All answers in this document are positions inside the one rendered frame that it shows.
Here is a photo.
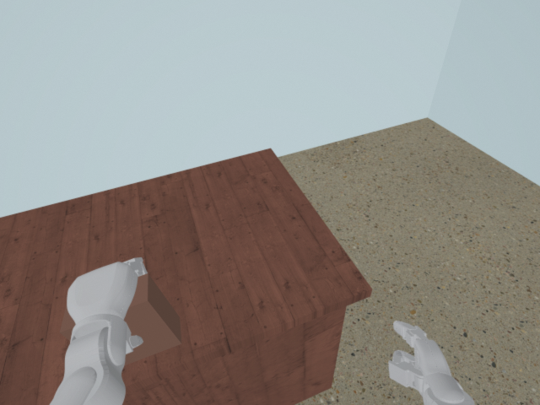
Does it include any robot right forearm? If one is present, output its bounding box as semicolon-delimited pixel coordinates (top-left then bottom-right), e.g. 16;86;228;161
422;373;475;405

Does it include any robot left forearm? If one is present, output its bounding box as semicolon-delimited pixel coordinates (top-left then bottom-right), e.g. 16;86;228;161
50;314;127;405

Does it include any left robot hand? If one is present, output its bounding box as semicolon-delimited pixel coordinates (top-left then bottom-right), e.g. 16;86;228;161
67;257;148;354

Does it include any table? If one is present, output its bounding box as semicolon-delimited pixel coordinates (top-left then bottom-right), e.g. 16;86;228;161
0;148;372;405

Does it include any sponge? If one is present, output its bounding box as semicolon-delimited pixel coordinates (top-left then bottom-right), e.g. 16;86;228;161
60;273;181;365

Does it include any right robot hand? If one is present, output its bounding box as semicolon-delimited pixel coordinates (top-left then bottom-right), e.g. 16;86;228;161
388;321;452;396

